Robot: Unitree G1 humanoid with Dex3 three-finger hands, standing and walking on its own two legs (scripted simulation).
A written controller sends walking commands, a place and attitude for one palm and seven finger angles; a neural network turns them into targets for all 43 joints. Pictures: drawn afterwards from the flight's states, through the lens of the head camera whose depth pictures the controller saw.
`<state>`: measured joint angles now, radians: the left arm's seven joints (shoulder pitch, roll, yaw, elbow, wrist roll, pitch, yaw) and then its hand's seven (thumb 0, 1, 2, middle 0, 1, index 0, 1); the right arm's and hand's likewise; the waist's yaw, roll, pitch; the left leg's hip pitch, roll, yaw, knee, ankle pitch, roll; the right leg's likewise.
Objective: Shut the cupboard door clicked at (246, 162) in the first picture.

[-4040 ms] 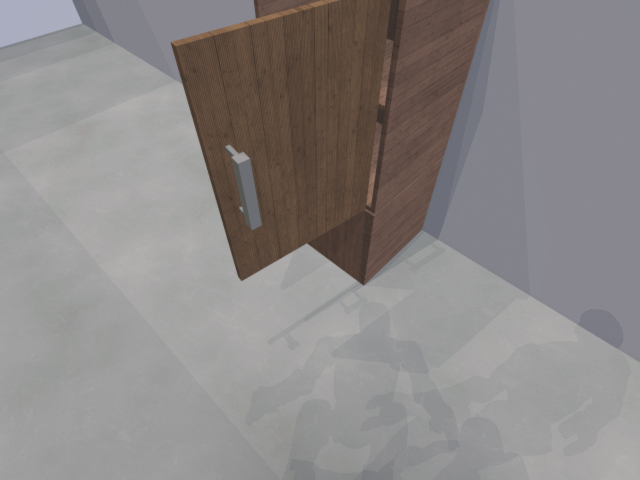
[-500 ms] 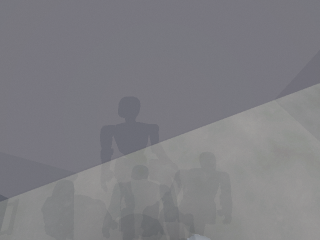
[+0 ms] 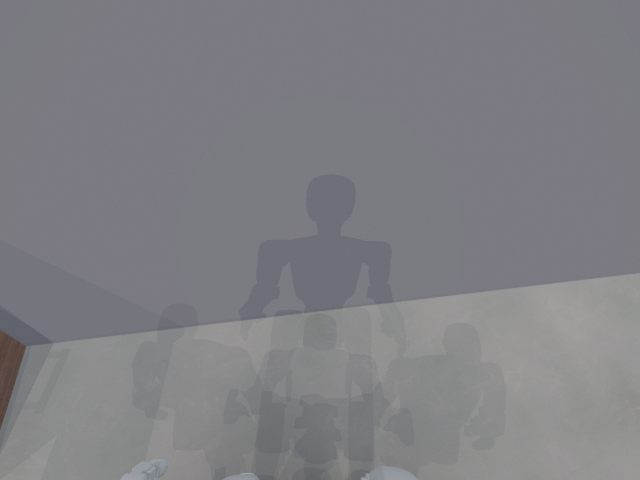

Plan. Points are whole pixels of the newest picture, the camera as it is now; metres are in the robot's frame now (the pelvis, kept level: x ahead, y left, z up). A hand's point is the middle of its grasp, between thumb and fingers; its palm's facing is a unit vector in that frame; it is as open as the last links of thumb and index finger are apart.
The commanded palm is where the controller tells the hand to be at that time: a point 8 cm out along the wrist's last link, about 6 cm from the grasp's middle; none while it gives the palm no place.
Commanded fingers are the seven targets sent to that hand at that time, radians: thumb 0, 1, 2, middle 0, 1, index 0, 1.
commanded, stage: turn to face it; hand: left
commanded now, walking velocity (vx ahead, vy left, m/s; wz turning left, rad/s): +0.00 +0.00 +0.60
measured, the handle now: out of the picture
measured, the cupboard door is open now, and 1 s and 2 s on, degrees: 81 81 81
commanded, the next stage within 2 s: none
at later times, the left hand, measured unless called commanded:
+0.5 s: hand out of the picture -0.04 +0.13 -0.16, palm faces +0.37 -0.90 -0.25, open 7.4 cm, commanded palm none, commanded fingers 0.00 0.90 0.90 -0.20 -0.30 -0.20 -0.30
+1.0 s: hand out of the picture +0.03 +0.12 -0.14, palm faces +0.55 -0.79 -0.28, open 7.4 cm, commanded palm none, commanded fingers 0.00 0.90 0.90 -0.20 -0.30 -0.20 -0.30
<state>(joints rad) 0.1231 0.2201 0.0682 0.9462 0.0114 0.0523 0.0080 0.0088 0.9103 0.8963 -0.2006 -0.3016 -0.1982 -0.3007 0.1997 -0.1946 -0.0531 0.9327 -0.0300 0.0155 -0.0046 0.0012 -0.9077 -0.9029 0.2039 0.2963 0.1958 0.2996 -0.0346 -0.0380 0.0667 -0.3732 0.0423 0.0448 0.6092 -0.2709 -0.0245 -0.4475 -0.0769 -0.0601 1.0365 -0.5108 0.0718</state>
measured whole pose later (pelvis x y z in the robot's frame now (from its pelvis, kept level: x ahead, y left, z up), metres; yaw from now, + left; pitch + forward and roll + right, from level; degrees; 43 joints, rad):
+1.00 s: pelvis +0.06 -0.11 +0.01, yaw +36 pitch +0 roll +2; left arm 0.15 0.20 0.04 0.85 0.02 0.01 0.02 0.01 0.91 0.90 -0.20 -0.30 -0.20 -0.30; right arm 0.17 -0.27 -0.09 0.94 -0.01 0.09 0.02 0.01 -0.91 -0.90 0.20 0.30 0.20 0.30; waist -0.04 0.02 0.11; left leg -0.49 0.00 0.01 1.06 -0.48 -0.06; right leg -0.26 -0.10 -0.10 0.57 -0.30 0.01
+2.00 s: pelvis +0.08 -0.14 +0.01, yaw +74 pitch +1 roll +0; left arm 0.17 0.26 0.07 0.91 0.01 0.06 0.00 0.01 0.91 0.90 -0.20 -0.30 -0.20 -0.30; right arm 0.11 -0.22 -0.04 0.90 -0.02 0.04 0.00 0.00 -0.91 -0.90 0.21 0.30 0.20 0.30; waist 0.02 -0.04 0.11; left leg -0.28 -0.01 -0.02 0.53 -0.26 0.00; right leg -0.47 -0.09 -0.04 1.05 -0.47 0.08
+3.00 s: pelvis +0.12 -0.07 +0.03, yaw +94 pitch +0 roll +3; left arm 0.35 0.14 0.04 1.05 0.02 -0.06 0.00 0.01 0.91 0.90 -0.20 -0.30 -0.20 -0.30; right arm 0.21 -0.23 -0.07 1.03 -0.02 0.04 0.04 0.01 -0.91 -0.90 0.20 0.30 0.19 0.30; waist 0.02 0.00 0.05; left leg -0.54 0.06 0.03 0.98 -0.22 -0.05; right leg -0.09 -0.10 -0.14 0.34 -0.26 0.01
